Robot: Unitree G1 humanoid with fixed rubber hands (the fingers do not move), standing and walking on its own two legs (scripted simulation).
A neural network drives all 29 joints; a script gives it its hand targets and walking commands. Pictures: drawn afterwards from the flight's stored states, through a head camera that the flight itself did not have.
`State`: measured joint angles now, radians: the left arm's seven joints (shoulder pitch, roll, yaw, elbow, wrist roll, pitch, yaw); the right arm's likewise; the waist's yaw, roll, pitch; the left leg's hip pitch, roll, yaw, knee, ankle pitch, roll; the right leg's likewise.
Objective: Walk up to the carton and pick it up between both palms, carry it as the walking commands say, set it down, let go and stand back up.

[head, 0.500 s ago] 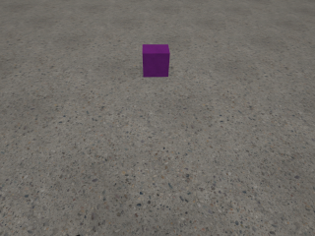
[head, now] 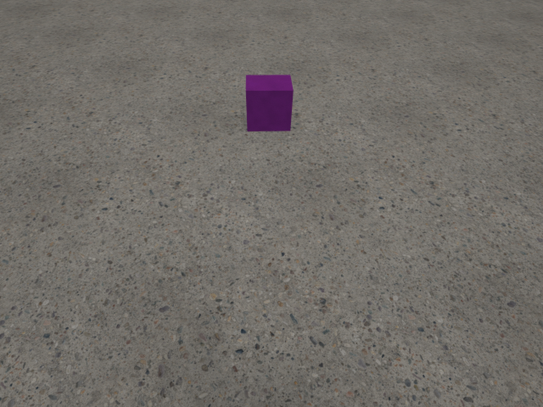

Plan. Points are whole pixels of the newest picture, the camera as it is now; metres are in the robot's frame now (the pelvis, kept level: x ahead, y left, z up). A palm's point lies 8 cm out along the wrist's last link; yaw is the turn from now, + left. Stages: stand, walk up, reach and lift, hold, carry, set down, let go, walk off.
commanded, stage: walk up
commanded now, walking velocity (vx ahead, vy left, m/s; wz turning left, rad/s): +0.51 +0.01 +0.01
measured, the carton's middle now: (268, 103) +1.98 +0.02 -0.63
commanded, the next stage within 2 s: none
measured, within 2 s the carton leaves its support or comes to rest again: neither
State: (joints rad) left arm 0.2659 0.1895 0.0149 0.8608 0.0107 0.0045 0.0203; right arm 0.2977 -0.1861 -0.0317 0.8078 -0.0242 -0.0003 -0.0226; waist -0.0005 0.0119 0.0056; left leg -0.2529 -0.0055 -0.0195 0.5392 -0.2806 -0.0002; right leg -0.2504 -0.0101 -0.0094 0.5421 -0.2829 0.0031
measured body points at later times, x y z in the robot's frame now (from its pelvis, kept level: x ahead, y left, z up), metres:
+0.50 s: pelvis +0.13 +0.02 +0.01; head +0.16 +0.00 +0.45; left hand +0.02 +0.23 -0.12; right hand +0.32 -0.20 -0.12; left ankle +0.25 +0.18 -0.69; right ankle +0.00 -0.12 -0.73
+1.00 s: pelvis +0.39 +0.04 +0.01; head +0.41 +0.05 +0.46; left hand +0.53 +0.27 -0.12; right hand +0.31 -0.19 -0.13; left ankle +0.28 +0.16 -0.73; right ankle +0.57 -0.11 -0.68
